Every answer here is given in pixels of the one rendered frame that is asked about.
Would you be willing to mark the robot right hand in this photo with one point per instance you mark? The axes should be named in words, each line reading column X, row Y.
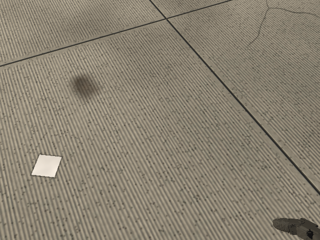
column 302, row 227

